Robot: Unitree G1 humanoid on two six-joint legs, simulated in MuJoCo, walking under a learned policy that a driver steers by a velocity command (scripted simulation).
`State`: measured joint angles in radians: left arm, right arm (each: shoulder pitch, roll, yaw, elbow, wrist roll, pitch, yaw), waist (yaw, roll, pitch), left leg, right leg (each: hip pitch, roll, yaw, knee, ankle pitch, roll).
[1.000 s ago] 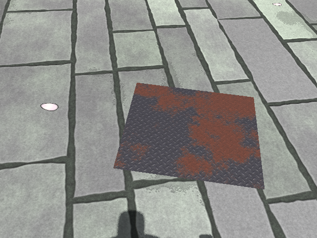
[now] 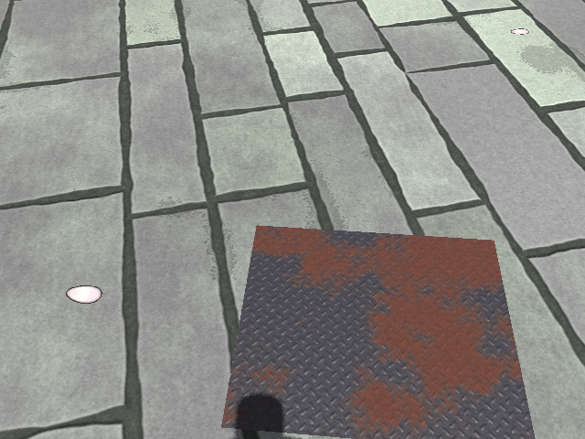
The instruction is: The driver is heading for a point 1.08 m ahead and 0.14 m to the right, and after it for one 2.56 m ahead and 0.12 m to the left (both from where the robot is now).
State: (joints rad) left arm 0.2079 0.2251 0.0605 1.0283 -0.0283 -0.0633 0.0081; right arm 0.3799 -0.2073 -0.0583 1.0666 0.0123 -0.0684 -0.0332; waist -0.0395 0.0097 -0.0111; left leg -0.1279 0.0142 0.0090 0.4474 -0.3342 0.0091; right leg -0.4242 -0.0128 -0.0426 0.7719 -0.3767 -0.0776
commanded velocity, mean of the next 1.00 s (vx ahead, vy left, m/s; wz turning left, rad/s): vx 0.16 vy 0.00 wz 0.00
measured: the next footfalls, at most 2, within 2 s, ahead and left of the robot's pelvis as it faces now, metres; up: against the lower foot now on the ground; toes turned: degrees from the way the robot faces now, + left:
right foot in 0.12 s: +0.13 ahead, -0.13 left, +0.00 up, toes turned -3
left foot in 0.44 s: +0.16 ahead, +0.09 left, +0.00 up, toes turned +0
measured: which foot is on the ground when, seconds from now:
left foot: down 0.00-0.14, up 0.16-0.42, down 0.44-0.74, up 0.76-0.90, down 0.92-1.00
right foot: up 0.00-0.10, down 0.12-0.94, up 0.96-1.00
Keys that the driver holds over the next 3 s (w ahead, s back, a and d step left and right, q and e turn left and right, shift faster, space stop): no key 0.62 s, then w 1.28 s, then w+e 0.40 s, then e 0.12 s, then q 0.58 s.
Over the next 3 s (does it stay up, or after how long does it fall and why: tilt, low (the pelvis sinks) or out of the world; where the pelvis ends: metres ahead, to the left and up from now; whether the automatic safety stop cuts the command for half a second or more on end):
stays up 1.09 -0.01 0.00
